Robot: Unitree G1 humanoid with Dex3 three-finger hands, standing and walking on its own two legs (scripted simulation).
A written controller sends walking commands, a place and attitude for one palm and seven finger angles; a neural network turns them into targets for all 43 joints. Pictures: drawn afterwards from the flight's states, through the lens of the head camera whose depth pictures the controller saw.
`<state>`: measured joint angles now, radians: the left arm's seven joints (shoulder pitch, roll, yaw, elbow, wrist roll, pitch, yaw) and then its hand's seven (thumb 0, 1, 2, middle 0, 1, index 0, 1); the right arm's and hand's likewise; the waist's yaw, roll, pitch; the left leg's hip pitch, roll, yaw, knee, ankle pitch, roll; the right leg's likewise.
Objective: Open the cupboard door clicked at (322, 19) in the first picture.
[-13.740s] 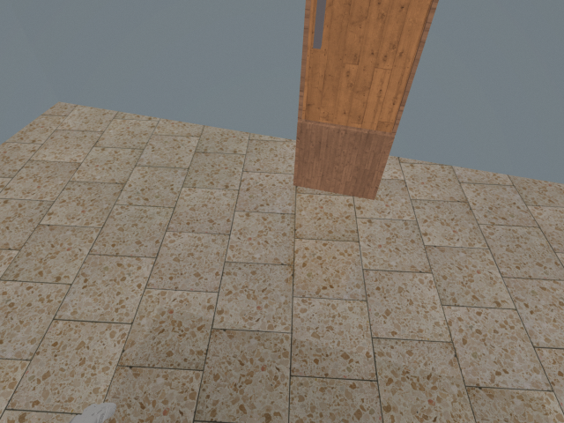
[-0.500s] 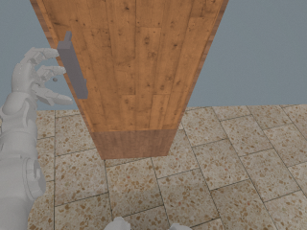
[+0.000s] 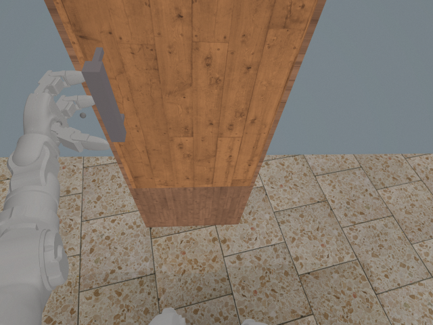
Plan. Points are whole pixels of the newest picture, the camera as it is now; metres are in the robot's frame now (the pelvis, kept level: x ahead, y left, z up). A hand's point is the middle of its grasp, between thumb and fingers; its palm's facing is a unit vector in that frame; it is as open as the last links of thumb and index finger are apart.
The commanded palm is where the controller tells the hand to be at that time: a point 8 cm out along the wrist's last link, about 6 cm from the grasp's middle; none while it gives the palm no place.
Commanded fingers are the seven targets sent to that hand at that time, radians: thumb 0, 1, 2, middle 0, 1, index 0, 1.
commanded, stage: slide the fingers in behind the handle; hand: left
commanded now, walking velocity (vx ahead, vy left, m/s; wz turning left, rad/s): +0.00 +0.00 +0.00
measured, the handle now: (109, 98) +0.50 +0.20 +0.11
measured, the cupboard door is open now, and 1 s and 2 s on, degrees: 0 0 0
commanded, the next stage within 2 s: move the hooked fingers beside the handle in 0.78 s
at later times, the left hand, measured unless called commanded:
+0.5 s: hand (93, 121) +0.45 +0.21 +0.10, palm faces +0.12 -0.99 +0.01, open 15.2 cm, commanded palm +0.43 +0.22 +0.11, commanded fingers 0.00 -0.50 0.30 -0.30 -1.20 -0.30 -1.20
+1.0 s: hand (92, 120) +0.45 +0.22 +0.10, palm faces +0.13 -0.99 -0.01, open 15.1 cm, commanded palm +0.44 +0.23 +0.11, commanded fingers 0.00 -0.50 0.30 -0.30 -1.20 -0.30 -1.20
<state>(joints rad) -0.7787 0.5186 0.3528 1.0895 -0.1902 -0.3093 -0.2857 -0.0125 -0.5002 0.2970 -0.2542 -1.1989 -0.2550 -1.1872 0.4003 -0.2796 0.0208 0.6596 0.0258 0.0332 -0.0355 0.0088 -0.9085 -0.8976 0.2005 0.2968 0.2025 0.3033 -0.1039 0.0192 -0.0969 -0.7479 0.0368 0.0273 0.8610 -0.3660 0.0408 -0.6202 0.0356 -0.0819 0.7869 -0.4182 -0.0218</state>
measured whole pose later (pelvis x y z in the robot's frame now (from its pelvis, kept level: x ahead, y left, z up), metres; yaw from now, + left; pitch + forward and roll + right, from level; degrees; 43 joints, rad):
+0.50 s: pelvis +0.00 +0.00 +0.00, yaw +3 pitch +13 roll -3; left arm -0.79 0.38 0.22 1.05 -0.20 -0.34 -0.14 -0.01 -0.50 0.30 -0.28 -1.19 -0.05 -1.14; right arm 0.34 -0.26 0.01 0.69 0.02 -0.01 -0.01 0.01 -0.91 -0.90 0.20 0.30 0.20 0.30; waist -0.06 0.03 -0.09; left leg -0.74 0.01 0.00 0.87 -0.36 0.04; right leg -0.60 0.01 -0.12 0.80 -0.44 -0.02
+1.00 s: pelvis -0.02 +0.00 +0.00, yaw +3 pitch +14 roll -3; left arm -0.87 0.44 0.22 1.15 -0.20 -0.36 -0.15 -0.01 -0.50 0.30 -0.30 -1.20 -0.06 -1.18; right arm 0.38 -0.28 0.02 0.73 0.02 -0.04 -0.03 0.01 -0.91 -0.90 0.20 0.30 0.20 0.30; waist -0.08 0.02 -0.08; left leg -0.78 0.01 -0.01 0.88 -0.34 0.04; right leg -0.64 0.01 -0.12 0.82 -0.42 -0.03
